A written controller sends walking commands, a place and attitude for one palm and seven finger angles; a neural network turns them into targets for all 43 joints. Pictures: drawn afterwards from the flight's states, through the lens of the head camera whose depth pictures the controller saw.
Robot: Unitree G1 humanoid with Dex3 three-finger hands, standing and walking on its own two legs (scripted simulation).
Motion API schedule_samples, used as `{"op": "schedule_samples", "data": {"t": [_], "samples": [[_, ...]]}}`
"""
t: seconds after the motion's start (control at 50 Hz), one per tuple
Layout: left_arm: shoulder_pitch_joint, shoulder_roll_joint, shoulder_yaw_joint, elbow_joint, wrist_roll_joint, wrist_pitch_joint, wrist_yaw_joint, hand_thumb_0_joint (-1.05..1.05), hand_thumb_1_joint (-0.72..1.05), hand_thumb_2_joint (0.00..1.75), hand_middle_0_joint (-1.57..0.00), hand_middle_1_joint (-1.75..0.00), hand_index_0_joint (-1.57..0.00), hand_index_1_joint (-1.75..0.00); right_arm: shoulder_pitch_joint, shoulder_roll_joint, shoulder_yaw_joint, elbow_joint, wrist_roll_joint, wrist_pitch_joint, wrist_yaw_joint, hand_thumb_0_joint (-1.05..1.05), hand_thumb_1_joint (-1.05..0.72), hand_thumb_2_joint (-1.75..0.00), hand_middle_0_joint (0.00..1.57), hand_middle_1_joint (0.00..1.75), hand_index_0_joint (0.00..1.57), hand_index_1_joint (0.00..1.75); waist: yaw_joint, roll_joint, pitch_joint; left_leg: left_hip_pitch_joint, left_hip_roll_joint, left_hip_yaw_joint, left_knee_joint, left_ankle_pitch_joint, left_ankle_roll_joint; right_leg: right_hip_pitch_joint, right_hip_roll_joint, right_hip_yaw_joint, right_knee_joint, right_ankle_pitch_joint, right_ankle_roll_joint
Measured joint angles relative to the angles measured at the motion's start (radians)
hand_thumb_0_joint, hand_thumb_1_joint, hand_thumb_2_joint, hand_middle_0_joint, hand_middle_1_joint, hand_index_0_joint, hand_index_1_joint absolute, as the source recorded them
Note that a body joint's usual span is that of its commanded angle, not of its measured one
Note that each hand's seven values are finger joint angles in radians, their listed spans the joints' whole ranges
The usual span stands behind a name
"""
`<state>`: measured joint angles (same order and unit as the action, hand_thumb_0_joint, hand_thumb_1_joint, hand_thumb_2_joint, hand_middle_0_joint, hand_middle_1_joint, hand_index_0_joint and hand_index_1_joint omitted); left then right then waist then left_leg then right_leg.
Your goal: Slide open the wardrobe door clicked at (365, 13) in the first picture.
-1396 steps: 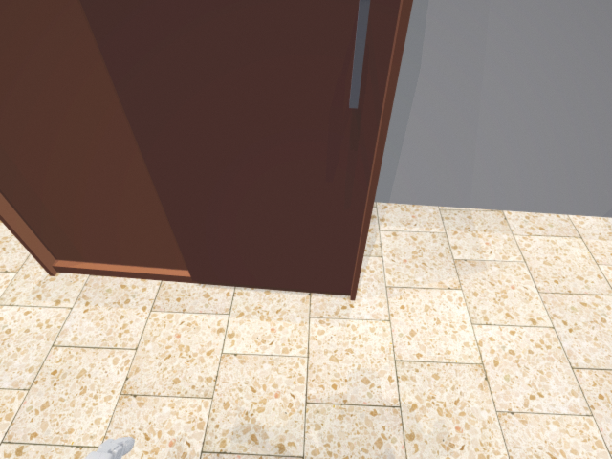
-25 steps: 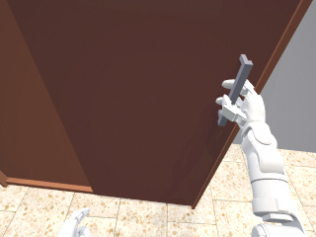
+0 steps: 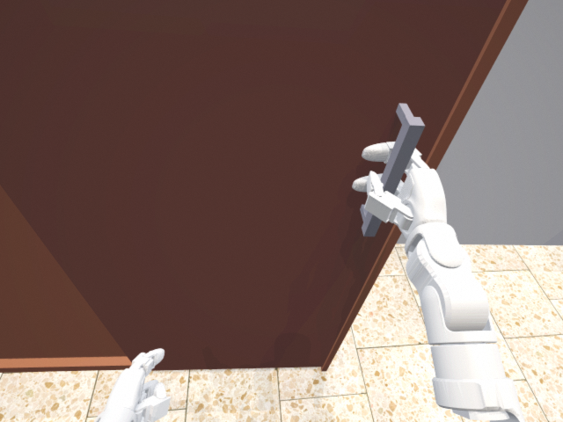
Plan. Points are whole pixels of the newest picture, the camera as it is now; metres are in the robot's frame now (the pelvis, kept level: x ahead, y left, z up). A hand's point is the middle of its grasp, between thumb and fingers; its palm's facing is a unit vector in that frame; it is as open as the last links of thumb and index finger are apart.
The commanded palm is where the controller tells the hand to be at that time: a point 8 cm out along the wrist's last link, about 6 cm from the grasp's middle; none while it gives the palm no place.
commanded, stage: tug the door sideways, standing still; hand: right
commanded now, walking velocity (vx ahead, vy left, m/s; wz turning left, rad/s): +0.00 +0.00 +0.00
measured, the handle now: (384, 176) +0.41 -0.12 +0.17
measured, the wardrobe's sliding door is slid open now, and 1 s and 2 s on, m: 0.00 0.12 0.42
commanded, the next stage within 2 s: step sideways, sliding the door along in 0.04 s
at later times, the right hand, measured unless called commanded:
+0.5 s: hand (355, 199) +0.37 -0.07 +0.16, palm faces +0.17 +0.97 -0.15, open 5.7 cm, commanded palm +0.34 -0.06 +0.17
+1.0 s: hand (279, 202) +0.36 +0.03 +0.16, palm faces +0.10 +0.99 -0.05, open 6.0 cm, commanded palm +0.33 +0.05 +0.15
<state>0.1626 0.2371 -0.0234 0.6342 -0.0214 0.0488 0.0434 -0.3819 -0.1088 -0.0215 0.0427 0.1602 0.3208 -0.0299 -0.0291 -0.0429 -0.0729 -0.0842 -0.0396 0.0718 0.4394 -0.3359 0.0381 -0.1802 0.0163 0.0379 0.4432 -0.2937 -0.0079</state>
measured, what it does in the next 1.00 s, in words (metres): steps to the left: left foot, then right foot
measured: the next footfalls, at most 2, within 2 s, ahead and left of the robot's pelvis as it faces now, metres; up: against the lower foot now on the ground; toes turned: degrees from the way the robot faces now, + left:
left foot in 0.42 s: +0.10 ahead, +0.11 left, +0.00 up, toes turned -3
right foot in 0.70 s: +0.01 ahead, -0.06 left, +0.00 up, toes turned -9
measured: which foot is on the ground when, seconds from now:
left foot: down 0.00-0.22, up 0.24-0.40, down 0.42-0.70, up 0.72-1.00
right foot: down 0.00-0.44, up 0.46-0.68, down 0.70-1.00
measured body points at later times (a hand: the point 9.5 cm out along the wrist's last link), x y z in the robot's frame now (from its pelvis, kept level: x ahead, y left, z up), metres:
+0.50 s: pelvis -0.01 +0.07 -0.02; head +0.04 +0.11 +0.42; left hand +0.19 +0.25 -0.15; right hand +0.36 -0.12 +0.17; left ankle +0.07 +0.12 -0.74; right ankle -0.07 -0.09 -0.71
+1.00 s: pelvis +0.01 +0.17 -0.02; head +0.10 +0.15 +0.42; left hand +0.23 +0.32 -0.12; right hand +0.35 -0.02 +0.16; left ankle +0.06 +0.35 -0.72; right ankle -0.03 -0.05 -0.74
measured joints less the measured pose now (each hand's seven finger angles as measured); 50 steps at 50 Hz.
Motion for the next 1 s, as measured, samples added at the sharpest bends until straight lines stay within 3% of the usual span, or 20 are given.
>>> {"op": "schedule_samples", "data": {"t": [0.08, 0.16, 0.24, 0.28, 0.32, 0.36, 0.4, 0.42, 0.46, 0.5, 0.54, 0.58, 0.64, 0.68, 0.7, 0.72, 0.76, 0.82, 0.92, 1.0], "samples": [[-0.002, -0.01, 0.0, 0.01, 0.008, 0.001, -0.005, 0.01, 0.9, 0.9, -0.2, -0.3, -0.19, -0.3, -0.016, 0.035, 0.026, 0.016, -0.015, -0.016, -0.007, 0.02, -0.8, -0.86, 0.41, 1.38, 0.38, 1.39, -0.012, -0.001, 0.005, -0.009, 0.008, 0.014, 0.022, 0.009, -0.008, -0.019, 0.011, 0.012, 0.017, 0.022, -0.009], [0.01, -0.025, -0.003, 0.015, 0.011, -0.004, -0.015, 0.01, 0.9, 0.9, -0.2, -0.3, -0.19, -0.3, -0.029, 0.05, 0.062, 0.045, -0.028, -0.022, -0.009, 0.02, -0.8, -0.85, 0.42, 1.39, 0.38, 1.39, -0.008, -0.001, 0.005, -0.011, 0.009, 0.016, 0.047, 0.047, -0.011, -0.026, 0.018, 0.02, 0.026, 0.066, -0.018], [-0.025, -0.04, -0.009, -0.012, 0.019, -0.002, -0.012, 0.01, 0.9, 0.9, -0.2, -0.3, -0.2, -0.3, -0.023, -0.027, 0.091, 0.058, -0.047, -0.139, -0.012, -0.01, -0.76, -0.84, 0.46, 1.4, 0.37, 1.41, -0.007, -0.014, 0.048, -0.111, -0.012, -0.045, 0.235, 0.056, -0.064, -0.016, 0.002, 0.01, 0.02, 0.05, -0.031], [-0.038, -0.047, 0.005, -0.033, 0.03, -0.01, -0.017, 0.01, 0.9, 0.9, -0.2, -0.3, -0.2, -0.3, -0.034, -0.041, 0.085, 0.056, -0.055, -0.181, -0.033, -0.02, -0.75, -0.84, 0.5, 1.4, 0.35, 1.41, -0.011, -0.029, 0.082, -0.193, -0.029, -0.076, 0.37, -0.032, -0.066, 0.008, -0.013, 0.015, -0.004, 0.003, -0.013], [-0.048, -0.057, 0.018, -0.038, 0.033, -0.014, -0.02, 0.01, 0.9, 0.9, -0.2, -0.3, -0.2, -0.3, -0.061, -0.04, 0.077, 0.062, -0.065, -0.208, -0.052, -0.03, -0.76, -0.84, 0.53, 1.4, 0.32, 1.41, -0.019, -0.027, 0.128, -0.255, -0.022, -0.098, 0.421, -0.081, -0.058, 0.024, -0.016, 0.018, 0.0, -0.034, 0.032], [-0.053, -0.066, 0.021, -0.043, 0.029, -0.01, -0.022, 0.01, 0.9, 0.9, -0.2, -0.3, -0.2, -0.3, -0.078, -0.04, 0.056, 0.066, -0.072, -0.23, -0.066, -0.03, -0.76, -0.85, 0.54, 1.41, 0.29, 1.41, -0.035, -0.022, 0.179, -0.291, -0.005, -0.104, 0.371, -0.064, -0.052, 0.04, -0.018, 0.009, 0.029, -0.043, 0.052], [-0.044, -0.07, 0.017, -0.058, 0.021, -0.006, -0.02, 0.01, 0.9, 0.9, -0.2, -0.3, -0.2, -0.3, -0.085, -0.046, 0.03, 0.064, -0.068, -0.24, -0.075, -0.03, -0.77, -0.85, 0.54, 1.41, 0.27, 1.42, -0.044, -0.03, 0.22, -0.295, 0.009, -0.084, 0.25, 0.013, -0.048, 0.056, -0.032, 0.003, 0.083, -0.075, 0.063], [-0.035, -0.071, 0.015, -0.063, 0.015, -0.006, -0.02, 0.01, 0.9, 0.9, -0.2, -0.3, -0.2, -0.3, -0.088, -0.05, 0.017, 0.067, -0.065, -0.243, -0.077, -0.03, -0.77, -0.85, 0.55, 1.41, 0.27, 1.44, -0.044, -0.036, 0.234, -0.282, 0.014, -0.064, 0.208, 0.11, -0.039, 0.06, -0.041, 0.004, 0.123, -0.1, 0.071], [-0.027, -0.063, 0.014, -0.049, 0.003, -0.004, -0.015, 0.01, 0.9, 0.9, -0.2, -0.3, -0.2, -0.3, -0.093, -0.042, -0.001, 0.082, -0.069, -0.253, -0.084, -0.03, -0.78, -0.86, 0.56, 1.41, 0.25, 1.47, -0.017, -0.069, 0.251, -0.254, -0.008, -0.01, 0.215, 0.125, 0.021, 0.012, -0.078, 0.008, 0.27, -0.125, 0.047], [-0.031, -0.053, 0.021, -0.024, -0.004, -0.007, -0.005, 0.01, 0.9, 0.9, -0.2, -0.3, -0.2, -0.3, -0.106, -0.027, -0.006, 0.091, -0.076, -0.259, -0.088, -0.03, -0.79, -0.86, 0.56, 1.41, 0.23, 1.48, -0.007, -0.064, 0.257, -0.25, -0.008, 0.018, 0.211, 0.091, 0.06, -0.082, -0.046, 0.029, 0.471, -0.216, 0.023], [-0.041, -0.041, 0.035, -0.01, -0.005, -0.021, -0.001, 0.01, 0.9, 0.9, -0.2, -0.3, -0.2, -0.3, -0.115, -0.013, -0.002, 0.08, -0.076, -0.276, -0.097, -0.02, -0.8, -0.86, 0.54, 1.41, 0.21, 1.48, -0.018, -0.043, 0.276, -0.247, -0.005, 0.019, 0.178, 0.107, 0.071, -0.156, -0.008, 0.021, 0.611, -0.256, 0.018], [-0.049, -0.028, 0.045, -0.013, -0.004, -0.044, -0.001, 0.01, 0.9, 0.9, -0.2, -0.3, -0.2, -0.3, -0.115, 0.001, 0.008, 0.057, -0.079, -0.307, -0.109, -0.02, -0.81, -0.86, 0.52, 1.41, 0.19, 1.47, -0.022, -0.018, 0.301, -0.242, -0.002, 0.018, 0.135, 0.139, 0.076, -0.192, 0.008, -0.003, 0.614, -0.245, 0.017], [-0.061, -0.013, 0.054, -0.023, -0.003, -0.065, -0.004, 0.01, 0.9, 0.9, -0.2, -0.3, -0.19, -0.3, -0.109, 0.006, 0.031, 0.021, -0.097, -0.37, -0.113, 0.0, -0.81, -0.84, 0.5, 1.41, 0.2, 1.45, -0.013, 0.017, 0.32, -0.253, 0.002, 0.027, 0.099, 0.166, 0.082, -0.175, -0.001, -0.05, 0.416, -0.179, 0.016], [-0.065, -0.005, 0.06, -0.034, 0.001, -0.074, -0.005, 0.01, 0.9, 0.9, -0.2, -0.3, -0.19, -0.3, -0.103, 0.008, 0.051, -0.005, -0.093, -0.4, -0.113, 0.01, -0.81, -0.83, 0.49, 1.4, 0.21, 1.44, -0.01, 0.028, 0.314, -0.283, -0.007, 0.036, 0.122, 0.159, 0.083, -0.124, -0.026, -0.082, 0.239, -0.076, 0.001], [-0.061, 0.002, 0.065, -0.045, 0.005, -0.079, -0.007, 0.01, 0.9, 0.9, -0.2, -0.3, -0.19, -0.3, -0.101, 0.01, 0.063, -0.017, -0.09, -0.414, -0.11, 0.01, -0.82, -0.83, 0.48, 1.4, 0.21, 1.43, -0.007, 0.019, 0.3, -0.317, -0.02, 0.044, 0.171, 0.138, 0.056, -0.098, -0.054, -0.078, 0.165, -0.005, -0.005], [-0.066, -0.004, 0.078, -0.048, 0.007, -0.084, -0.007, 0.01, 0.9, 0.9, -0.2, -0.3, -0.19, -0.3, -0.112, 0.003, 0.076, -0.025, -0.089, -0.418, -0.103, 0.01, -0.82, -0.84, 0.48, 1.4, 0.21, 1.42, -0.007, 0.031, 0.311, -0.353, -0.02, 0.019, 0.272, 0.064, 0.023, -0.105, -0.055, -0.078, 0.179, -0.005, 0.012], [-0.082, -0.017, 0.086, -0.039, 0.012, -0.087, -0.019, 0.01, 0.9, 0.9, -0.2, -0.3, -0.19, -0.3, -0.12, -0.008, 0.091, -0.024, -0.086, -0.43, -0.083, 0.01, -0.82, -0.84, 0.47, 1.4, 0.2, 1.39, -0.026, 0.042, 0.335, -0.415, -0.029, -0.055, 0.511, -0.047, -0.007, -0.099, -0.068, -0.083, 0.209, -0.036, 0.034], [-0.093, -0.037, 0.077, -0.033, 0.014, -0.094, -0.039, 0.01, 0.9, 0.9, -0.2, -0.3, -0.19, -0.3, -0.083, -0.008, 0.099, -0.048, -0.079, -0.441, -0.065, 0.02, -0.82, -0.84, 0.46, 1.4, 0.21, 1.37, -0.051, 0.015, 0.334, -0.451, 0.003, -0.091, 0.648, -0.097, -0.032, -0.077, -0.131, -0.083, 0.192, -0.048, 0.061], [-0.082, -0.085, 0.044, -0.063, 0.01, -0.095, -0.06, 0.01, 0.9, 0.9, -0.2, -0.3, -0.19, -0.3, -0.018, -0.007, 0.103, -0.097, -0.085, -0.451, -0.058, 0.02, -0.81, -0.85, 0.47, 1.4, 0.22, 1.38, -0.106, -0.016, 0.328, -0.383, 0.092, -0.094, 0.473, -0.053, -0.064, -0.021, -0.249, -0.093, 0.135, -0.034, 0.124], [-0.076, -0.116, 0.02, -0.09, 0.001, -0.119, -0.067, 0.01, 0.9, 0.9, -0.2, -0.3, -0.2, -0.3, 0.012, -0.041, 0.078, -0.128, -0.087, -0.451, -0.066, 0.01, -0.8, -0.86, 0.5, 1.41, 0.2, 1.37, -0.121, -0.023, 0.328, -0.267, 0.094, -0.044, 0.253, 0.029, -0.075, 0.001, -0.318, -0.076, 0.138, -0.035, 0.175]]}}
